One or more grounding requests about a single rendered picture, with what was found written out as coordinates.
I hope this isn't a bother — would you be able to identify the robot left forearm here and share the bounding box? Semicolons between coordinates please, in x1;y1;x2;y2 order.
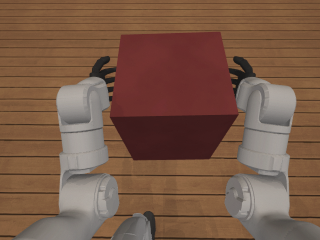
56;77;110;211

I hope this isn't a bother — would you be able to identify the robot left hand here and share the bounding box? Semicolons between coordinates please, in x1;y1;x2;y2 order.
89;56;117;102

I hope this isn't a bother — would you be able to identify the robot right forearm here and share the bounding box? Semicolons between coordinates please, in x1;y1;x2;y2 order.
235;77;297;209

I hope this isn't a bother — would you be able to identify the robot left upper arm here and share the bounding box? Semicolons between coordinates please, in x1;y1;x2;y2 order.
12;173;120;240

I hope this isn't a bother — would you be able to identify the left robot foot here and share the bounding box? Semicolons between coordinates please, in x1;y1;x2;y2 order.
143;211;156;240

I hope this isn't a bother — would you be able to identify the carton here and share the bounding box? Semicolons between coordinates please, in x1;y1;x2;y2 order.
109;31;239;161

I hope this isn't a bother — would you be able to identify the left robot thigh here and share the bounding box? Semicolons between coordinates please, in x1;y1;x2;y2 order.
110;216;151;240

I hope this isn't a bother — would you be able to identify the robot right upper arm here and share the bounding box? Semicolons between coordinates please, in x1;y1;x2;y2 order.
224;173;320;240

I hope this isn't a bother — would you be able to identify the robot right hand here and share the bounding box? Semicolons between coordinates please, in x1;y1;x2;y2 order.
228;56;256;98

